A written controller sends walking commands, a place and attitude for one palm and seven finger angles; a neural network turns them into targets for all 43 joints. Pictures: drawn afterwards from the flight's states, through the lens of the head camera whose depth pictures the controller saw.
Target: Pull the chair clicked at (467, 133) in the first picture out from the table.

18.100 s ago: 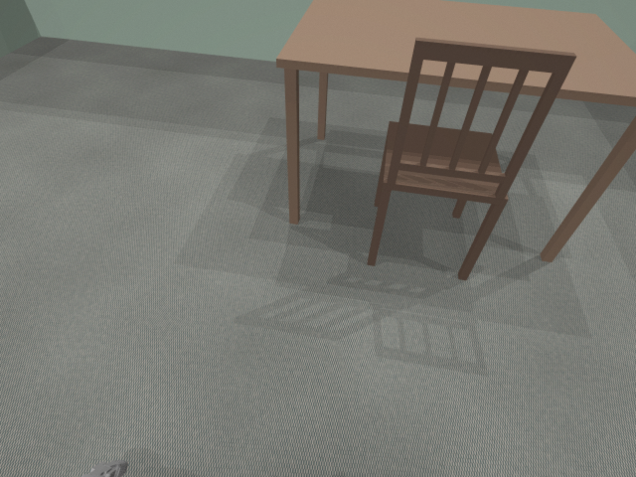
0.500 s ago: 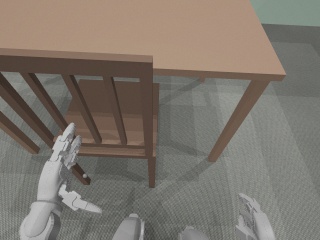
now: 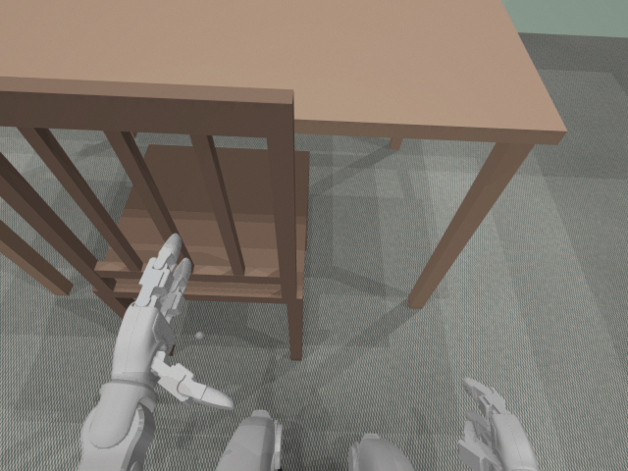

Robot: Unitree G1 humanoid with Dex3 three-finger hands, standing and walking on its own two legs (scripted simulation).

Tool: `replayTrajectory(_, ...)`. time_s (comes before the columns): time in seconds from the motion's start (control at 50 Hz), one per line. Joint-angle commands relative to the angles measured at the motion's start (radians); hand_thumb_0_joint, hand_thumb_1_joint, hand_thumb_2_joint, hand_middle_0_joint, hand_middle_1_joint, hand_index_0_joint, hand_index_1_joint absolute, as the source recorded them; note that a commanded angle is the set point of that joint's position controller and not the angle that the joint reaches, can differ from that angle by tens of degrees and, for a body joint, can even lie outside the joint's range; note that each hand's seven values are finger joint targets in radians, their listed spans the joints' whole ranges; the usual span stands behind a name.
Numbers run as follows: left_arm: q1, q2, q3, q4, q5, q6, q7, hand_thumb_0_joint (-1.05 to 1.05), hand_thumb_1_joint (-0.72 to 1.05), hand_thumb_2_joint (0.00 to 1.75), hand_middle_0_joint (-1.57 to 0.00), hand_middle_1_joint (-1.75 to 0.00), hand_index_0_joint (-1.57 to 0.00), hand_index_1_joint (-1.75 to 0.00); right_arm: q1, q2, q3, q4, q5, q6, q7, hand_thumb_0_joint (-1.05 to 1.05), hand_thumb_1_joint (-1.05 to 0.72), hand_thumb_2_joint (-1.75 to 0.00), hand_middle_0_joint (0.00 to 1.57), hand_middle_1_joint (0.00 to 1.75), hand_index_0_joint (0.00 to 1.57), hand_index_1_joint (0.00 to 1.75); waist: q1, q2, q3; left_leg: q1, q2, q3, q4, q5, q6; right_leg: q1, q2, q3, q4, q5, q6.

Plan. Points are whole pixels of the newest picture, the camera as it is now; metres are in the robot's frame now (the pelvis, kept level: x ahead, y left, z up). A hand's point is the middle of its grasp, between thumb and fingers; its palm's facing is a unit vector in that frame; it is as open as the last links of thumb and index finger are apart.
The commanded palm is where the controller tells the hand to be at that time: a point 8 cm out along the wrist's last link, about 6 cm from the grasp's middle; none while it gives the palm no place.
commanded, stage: aim the fingers beside a spindle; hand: left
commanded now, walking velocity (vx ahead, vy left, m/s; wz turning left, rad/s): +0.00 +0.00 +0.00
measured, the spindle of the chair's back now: (160, 214) +0.45 +0.24 +0.02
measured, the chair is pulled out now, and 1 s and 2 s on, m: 0.00 0.00 0.00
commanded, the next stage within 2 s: none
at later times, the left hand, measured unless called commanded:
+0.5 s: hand (229, 319) +0.30 +0.12 +0.02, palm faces -0.05 -1.00 -0.02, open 16.9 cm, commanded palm +0.27 +0.18 +0.02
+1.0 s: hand (228, 327) +0.29 +0.12 +0.01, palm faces -0.05 -1.00 -0.02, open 16.9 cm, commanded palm +0.27 +0.18 +0.02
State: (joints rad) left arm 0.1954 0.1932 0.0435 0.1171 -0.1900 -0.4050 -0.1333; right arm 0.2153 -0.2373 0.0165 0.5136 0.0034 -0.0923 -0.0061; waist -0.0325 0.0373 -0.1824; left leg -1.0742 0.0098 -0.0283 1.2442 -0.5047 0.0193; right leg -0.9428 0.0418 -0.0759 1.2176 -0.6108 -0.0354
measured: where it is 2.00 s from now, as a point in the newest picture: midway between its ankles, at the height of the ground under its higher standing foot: outside the picture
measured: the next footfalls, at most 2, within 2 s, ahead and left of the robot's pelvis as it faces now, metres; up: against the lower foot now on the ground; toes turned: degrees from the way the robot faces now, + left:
none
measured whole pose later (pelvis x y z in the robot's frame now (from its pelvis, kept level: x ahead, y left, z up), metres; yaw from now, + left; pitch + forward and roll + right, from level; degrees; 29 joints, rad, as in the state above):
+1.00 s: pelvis -0.01 +0.00 -0.02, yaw -1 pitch +21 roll -2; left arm 0.09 0.16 -0.01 0.20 -0.13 -0.41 -0.04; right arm 0.20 -0.23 0.01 0.50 -0.01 0.00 0.02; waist -0.04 0.03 -0.20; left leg -1.15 0.02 -0.02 1.31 -0.52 0.02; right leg -1.03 0.05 -0.07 1.29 -0.63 -0.04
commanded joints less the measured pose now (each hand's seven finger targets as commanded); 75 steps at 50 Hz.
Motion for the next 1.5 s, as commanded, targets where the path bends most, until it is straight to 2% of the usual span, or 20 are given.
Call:
replayTrajectory(0.0, -0.071, 0.104, 0.066, -0.241, -0.001, -0.085, 0.032, 0.0, -0.5, 0.3, -0.06, -0.08, -0.06, -0.08, -0.028, -0.13, -0.058, -0.15, -0.002, -0.038, -0.007, 0.0, -0.9, -0.9, 0.2, 0.3, 0.2, 0.3, 0.007, 0.027, -0.303, 0.309, 0.0, -0.03, -0.148, 0.258, 0.015, 0.076, -0.014, 0.044, -0.172, 0.301, 0.004)
replayTrajectory(0.04, -0.12, 0.084, 0.036, -0.238, 0.006, -0.088, 0.041, 0.0, -0.5, 0.3, -0.06, -0.08, -0.06, -0.08, -0.031, -0.128, -0.055, -0.148, -0.003, -0.031, -0.004, 0.0, -0.9, -0.9, 0.2, 0.3, 0.2, 0.3, -0.011, 0.015, -0.29, 0.3, 0.001, -0.028, -0.139, 0.247, 0.017, 0.061, -0.013, 0.048, -0.172, 0.3, 0.008)
replayTrajectory(0.22, -0.196, 0.038, -0.03, -0.165, 0.034, -0.076, 0.058, 0.0, -0.5, 0.3, -0.06, -0.08, -0.06, -0.08, -0.027, -0.134, -0.055, -0.145, -0.003, -0.003, 0.004, 0.0, -0.9, -0.9, 0.2, 0.3, 0.2, 0.3, -0.032, -0.009, -0.262, 0.264, 0.002, -0.038, -0.122, 0.193, 0.017, 0.004, -0.012, 0.045, -0.162, 0.245, 0.006)
replayTrajectory(0.26, -0.203, 0.029, -0.037, -0.19, 0.037, -0.083, 0.068, 0.0, -0.5, 0.3, -0.06, -0.08, -0.06, -0.08, -0.025, -0.131, -0.057, -0.147, -0.006, -0.001, 0.005, 0.0, -0.9, -0.9, 0.2, 0.3, 0.2, 0.3, -0.025, 0.003, -0.303, 0.284, 0.001, -0.039, -0.117, 0.215, 0.017, 0.009, -0.013, 0.043, -0.151, 0.26, 0.005)
replayTrajectory(0.28, -0.189, 0.064, -0.002, -0.186, 0.039, -0.083, 0.077, 0.0, -0.5, 0.3, -0.06, -0.08, -0.06, -0.08, -0.025, -0.133, -0.057, -0.151, -0.008, 0.002, 0.005, 0.0, -0.9, -0.9, 0.2, 0.3, 0.2, 0.3, -0.01, 0.009, -0.312, 0.274, 0.001, -0.038, -0.115, 0.222, 0.016, 0.015, -0.01, 0.047, -0.145, 0.261, 0.002)
replayTrajectory(0.32, -0.226, 0.059, -0.004, -0.201, 0.049, -0.093, 0.094, 0.0, -0.5, 0.3, -0.06, -0.08, -0.06, -0.08, -0.021, -0.128, -0.058, -0.144, -0.01, 0.008, 0.007, 0.0, -0.9, -0.9, 0.2, 0.3, 0.2, 0.3, -0.013, 0.019, -0.337, 0.298, 0.002, -0.039, -0.108, 0.262, 0.014, 0.01, -0.012, 0.043, -0.13, 0.3, 0.002)
replayTrajectory(0.4, -0.199, 0.026, -0.03, -0.17, 0.062, -0.095, 0.117, 0.0, -0.5, 0.3, -0.06, -0.08, -0.06, -0.08, -0.024, -0.12, -0.056, -0.143, -0.014, 0.02, 0.019, 0.0, -0.9, -0.9, 0.2, 0.3, 0.2, 0.3, -0.013, 0.014, -0.333, 0.293, 0.001, -0.037, -0.1, 0.275, 0.012, 0.004, -0.011, 0.044, -0.122, 0.314, 0.002)
replayTrajectory(0.48, -0.154, 0.054, 0.003, -0.138, 0.063, -0.084, 0.112, 0.0, -0.5, 0.3, -0.06, -0.08, -0.06, -0.08, -0.02, -0.125, -0.058, -0.15, -0.012, 0.037, 0.023, 0.0, -0.9, -0.9, 0.2, 0.3, 0.2, 0.3, 0.001, -0.021, -0.326, 0.254, -0.002, -0.028, -0.103, 0.261, 0.013, 0.041, -0.009, 0.052, -0.127, 0.325, 0.001)
replayTrajectory(0.62, -0.209, 0.04, -0.024, -0.181, 0.048, -0.095, 0.089, 0.0, -0.5, 0.3, -0.06, -0.08, -0.06, -0.08, -0.026, -0.121, -0.055, -0.155, -0.007, 0.046, 0.015, 0.0, -0.9, -0.9, 0.2, 0.3, 0.2, 0.3, -0.025, -0.024, -0.286, 0.235, -0.003, -0.026, -0.097, 0.213, 0.019, 0.025, -0.008, 0.061, -0.144, 0.289, 0.006)
replayTrajectory(0.7, -0.203, 0.018, -0.055, -0.229, 0.048, -0.123, 0.091, 0.0, -0.5, 0.3, -0.06, -0.08, -0.06, -0.08, -0.027, -0.119, -0.057, -0.152, -0.01, 0.031, 0.014, 0.0, -0.9, -0.9, 0.2, 0.3, 0.2, 0.3, -0.024, 0.02, -0.312, 0.291, 0.001, -0.038, -0.1, 0.235, 0.016, -0.007, -0.009, 0.051, -0.138, 0.277, 0.002)
replayTrajectory(0.82, -0.217, 0.036, -0.038, -0.122, 0.068, -0.091, 0.098, 0.0, -0.5, 0.3, -0.06, -0.08, -0.06, -0.08, -0.026, -0.125, -0.056, -0.141, -0.009, 0.04, 0.014, 0.0, -0.9, -0.9, 0.2, 0.3, 0.2, 0.3, -0.031, -0.026, -0.267, 0.224, -0.004, -0.034, -0.092, 0.18, 0.018, -0.019, -0.009, 0.056, -0.141, 0.24, 0.005)
replayTrajectory(0.98, -0.224, 0.09, 0.04, -0.209, 0.041, -0.099, 0.099, 0.0, -0.5, 0.3, -0.06, -0.08, -0.06, -0.08, -0.035, -0.119, -0.055, -0.163, -0.009, 0.049, 0.012, 0.0, -0.9, -0.9, 0.2, 0.3, 0.2, 0.3, 0.006, 0.017, -0.366, 0.255, -0.007, -0.016, -0.091, 0.244, 0.018, 0.062, -0.007, 0.072, -0.135, 0.312, 0.003)
replayTrajectory(1.02, -0.218, 0.066, 0.007, -0.245, 0.036, -0.11, 0.094, 0.0, -0.5, 0.3, -0.06, -0.08, -0.06, -0.08, -0.035, -0.115, -0.054, -0.161, -0.008, 0.043, 0.015, 0.0, -0.9, -0.9, 0.2, 0.3, 0.2, 0.3, -0.002, 0.047, -0.37, 0.29, -0.005, -0.019, -0.097, 0.27, 0.016, 0.058, -0.01, 0.068, -0.139, 0.333, 0.004)
replayTrajectory(1.12, -0.183, -0.001, -0.074, -0.129, 0.04, -0.084, 0.062, 0.0, -0.5, 0.3, -0.06, -0.08, -0.06, -0.08, -0.022, -0.125, -0.054, -0.141, -0.004, 0.037, 0.013, 0.0, -0.9, -0.9, 0.2, 0.3, 0.2, 0.3, -0.049, -0.04, -0.254, 0.231, 0.0, -0.032, -0.096, 0.202, 0.021, 0.006, -0.007, 0.06, -0.163, 0.281, 0.011)
replayTrajectory(1.2, -0.145, 0.008, -0.055, -0.061, 0.041, -0.06, 0.047, 0.0, -0.5, 0.3, -0.06, -0.08, -0.06, -0.08, -0.025, -0.133, -0.056, -0.151, 0.001, 0.04, 0.012, 0.0, -0.9, -0.9, 0.2, 0.3, 0.2, 0.3, -0.033, -0.068, -0.225, 0.188, -0.004, -0.03, -0.097, 0.147, 0.02, -0.007, -0.008, 0.059, -0.165, 0.219, 0.008)
replayTrajectory(1.26, -0.22, 0.05, -0.018, -0.165, 0.048, -0.091, 0.077, 0.0, -0.5, 0.3, -0.06, -0.08, -0.06, -0.08, -0.033, -0.125, -0.057, -0.16, -0.007, 0.037, 0.011, 0.0, -0.9, -0.9, 0.2, 0.3, 0.2, 0.3, -0.012, -0.002, -0.307, 0.228, -0.007, -0.029, -0.092, 0.188, 0.019, 0.003, -0.011, 0.06, -0.137, 0.241, 0.002)
replayTrajectory(1.28, -0.224, 0.112, 0.047, -0.197, 0.05, -0.104, 0.098, 0.0, -0.5, 0.3, -0.06, -0.08, -0.06, -0.08, -0.029, -0.126, -0.058, -0.157, -0.01, 0.038, 0.01, 0.0, -0.9, -0.9, 0.2, 0.3, 0.2, 0.3, 0.004, 0.011, -0.331, 0.236, -0.005, -0.027, -0.09, 0.21, 0.017, 0.013, -0.007, 0.061, -0.129, 0.253, 0.0)
replayTrajectory(1.34, -0.236, 0.128, 0.076, -0.304, 0.046, -0.149, 0.136, 0.0, -0.5, 0.3, -0.06, -0.08, -0.06, -0.08, -0.035, -0.11, -0.055, -0.156, -0.017, 0.035, 0.015, 0.0, -0.9, -0.9, 0.2, 0.3, 0.2, 0.3, 0.023, 0.088, -0.401, 0.32, -0.004, -0.025, -0.1, 0.293, 0.01, 0.038, -0.007, 0.062, -0.12, 0.313, -0.005)
replayTrajectory(1.4, -0.154, 0.077, 0.032, -0.257, 0.044, -0.141, 0.131, 0.0, -0.5, 0.3, -0.06, -0.08, -0.06, -0.08, -0.032, -0.11, -0.053, -0.148, -0.015, 0.035, 0.021, 0.0, -0.9, -0.9, 0.2, 0.3, 0.2, 0.3, 0.003, 0.052, -0.375, 0.332, 0.001, -0.034, -0.109, 0.325, 0.009, 0.037, -0.003, 0.05, -0.123, 0.347, -0.002)
replayTrajectory(1.48, -0.113, -0.061, -0.124, -0.059, 0.04, -0.056, 0.046, 0.0, -0.5, 0.3, -0.06, -0.08, -0.06, -0.08, -0.028, -0.127, -0.051, -0.148, 0.002, 0.041, 0.022, 0.0, -0.9, -0.9, 0.2, 0.3, 0.2, 0.3, -0.063, -0.061, -0.203, 0.217, 0.001, -0.04, -0.109, 0.178, 0.021, -0.02, -0.003, 0.048, -0.172, 0.251, 0.009)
